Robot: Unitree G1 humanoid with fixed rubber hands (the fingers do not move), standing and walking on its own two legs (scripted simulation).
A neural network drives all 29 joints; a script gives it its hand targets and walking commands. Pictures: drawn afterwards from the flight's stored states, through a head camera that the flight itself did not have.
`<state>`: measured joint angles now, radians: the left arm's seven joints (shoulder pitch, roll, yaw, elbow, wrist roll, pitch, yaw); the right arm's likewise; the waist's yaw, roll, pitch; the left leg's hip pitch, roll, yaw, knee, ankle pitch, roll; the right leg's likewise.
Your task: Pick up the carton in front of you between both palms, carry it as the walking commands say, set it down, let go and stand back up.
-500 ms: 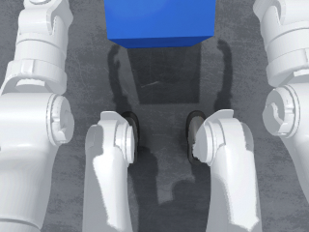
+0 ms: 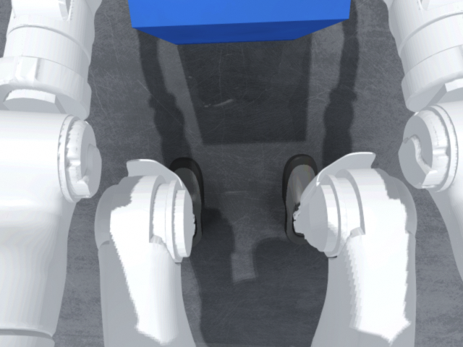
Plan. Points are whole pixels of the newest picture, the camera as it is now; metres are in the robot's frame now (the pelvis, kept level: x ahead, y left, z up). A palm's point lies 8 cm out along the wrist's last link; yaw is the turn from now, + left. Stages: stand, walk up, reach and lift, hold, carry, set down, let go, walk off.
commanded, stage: reach and lift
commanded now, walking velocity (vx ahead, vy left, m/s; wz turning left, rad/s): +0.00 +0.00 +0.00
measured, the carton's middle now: out of the picture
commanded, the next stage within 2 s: none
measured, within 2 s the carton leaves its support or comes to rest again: leaves its support in 0.66 s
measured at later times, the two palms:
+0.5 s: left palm out of the picture +0.56 +0.17 -0.17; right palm out of the picture +0.56 -0.14 -0.18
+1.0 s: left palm out of the picture +0.50 +0.17 +0.00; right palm out of the picture +0.51 -0.13 +0.00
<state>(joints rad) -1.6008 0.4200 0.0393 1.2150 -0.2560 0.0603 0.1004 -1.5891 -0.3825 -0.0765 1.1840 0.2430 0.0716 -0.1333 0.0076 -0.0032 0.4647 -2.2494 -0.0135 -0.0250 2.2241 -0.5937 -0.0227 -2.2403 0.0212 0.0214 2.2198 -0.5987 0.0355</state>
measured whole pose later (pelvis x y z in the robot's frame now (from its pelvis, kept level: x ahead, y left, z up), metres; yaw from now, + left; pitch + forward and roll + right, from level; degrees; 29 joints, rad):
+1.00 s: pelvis -0.01 -0.01 +0.08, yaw +2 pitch +43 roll +0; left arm -1.22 0.09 0.48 0.82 0.21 0.38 0.04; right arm -1.22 -0.04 -0.50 0.81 -0.21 0.37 -0.07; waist 0.01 -0.01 -0.06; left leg -2.16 -0.05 -0.05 1.90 -0.49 -0.05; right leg -2.15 0.06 0.05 1.91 -0.51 0.04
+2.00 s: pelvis +0.07 +0.00 +0.33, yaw +2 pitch +22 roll +0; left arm -0.50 -0.12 0.36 0.53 0.22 0.38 0.03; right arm -0.50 0.13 -0.38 0.55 -0.22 0.36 -0.01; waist 0.00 0.00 -0.16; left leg -1.00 -0.04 -0.06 1.00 -0.39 -0.02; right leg -0.99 0.04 0.07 1.01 -0.41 0.02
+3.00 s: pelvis +0.09 +0.00 +0.41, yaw +1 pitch -5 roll +0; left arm -0.29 -0.16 0.27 0.31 0.30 0.65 -0.02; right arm -0.29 0.16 -0.27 0.33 -0.29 0.63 0.03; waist 0.01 0.00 0.04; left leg -0.12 -0.02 -0.06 0.39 -0.19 -0.01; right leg -0.11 0.01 0.09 0.40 -0.21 0.01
